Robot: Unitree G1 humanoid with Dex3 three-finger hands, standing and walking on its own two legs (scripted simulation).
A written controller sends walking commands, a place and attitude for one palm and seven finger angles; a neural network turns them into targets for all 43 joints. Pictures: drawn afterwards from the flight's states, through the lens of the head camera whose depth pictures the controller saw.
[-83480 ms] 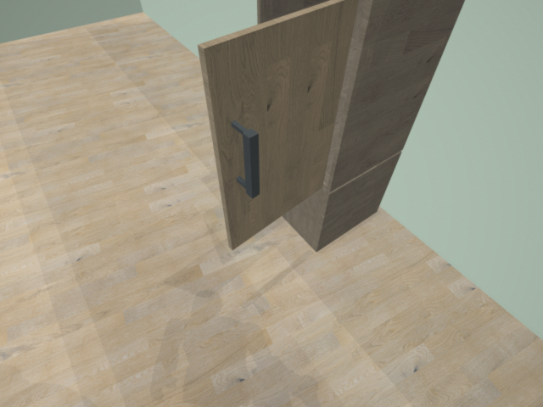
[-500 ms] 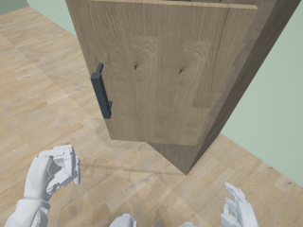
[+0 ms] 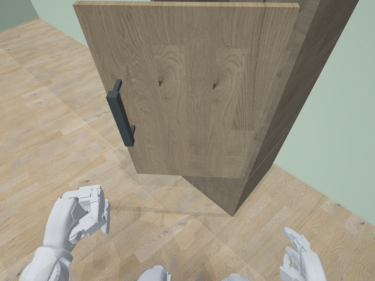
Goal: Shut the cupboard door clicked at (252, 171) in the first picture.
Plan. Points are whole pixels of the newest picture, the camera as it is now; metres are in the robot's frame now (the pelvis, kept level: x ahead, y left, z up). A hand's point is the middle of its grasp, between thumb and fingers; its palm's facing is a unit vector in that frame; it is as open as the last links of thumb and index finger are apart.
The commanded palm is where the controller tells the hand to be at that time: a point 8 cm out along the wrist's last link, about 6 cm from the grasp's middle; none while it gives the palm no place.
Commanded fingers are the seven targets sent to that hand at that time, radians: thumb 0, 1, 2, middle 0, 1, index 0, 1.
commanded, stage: bring the fist close to the handle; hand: left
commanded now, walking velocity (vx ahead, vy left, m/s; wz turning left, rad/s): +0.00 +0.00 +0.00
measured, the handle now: (124, 115) +0.48 +0.20 +0.07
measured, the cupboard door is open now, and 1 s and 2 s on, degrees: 38 38 32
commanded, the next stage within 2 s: push the door shut along its arc in 1.38 s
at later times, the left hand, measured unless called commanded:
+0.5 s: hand (108, 171) +0.31 +0.18 +0.08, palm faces +0.01 -1.00 +0.00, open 3.1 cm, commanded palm +0.28 +0.23 +0.07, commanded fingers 0.00 0.90 0.90 -1.30 -1.50 -1.30 -1.50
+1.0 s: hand (131, 147) +0.38 +0.16 +0.06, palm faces -0.04 -1.00 -0.02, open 3.1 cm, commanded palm +0.36 +0.21 +0.07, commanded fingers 0.00 0.90 0.90 -1.30 -1.50 -1.30 -1.50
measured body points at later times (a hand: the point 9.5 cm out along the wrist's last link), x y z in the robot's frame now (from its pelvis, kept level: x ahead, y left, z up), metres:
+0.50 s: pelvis +0.00 +0.01 +0.00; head +0.05 +0.01 +0.45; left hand +0.30 +0.24 +0.08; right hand +0.14 -0.23 -0.09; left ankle +0.02 +0.12 -0.68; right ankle +0.01 -0.10 -0.68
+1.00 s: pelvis +0.00 +0.01 +0.01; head +0.06 +0.00 +0.45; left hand +0.38 +0.21 +0.07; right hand +0.12 -0.24 -0.10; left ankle +0.02 +0.12 -0.68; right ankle +0.01 -0.10 -0.68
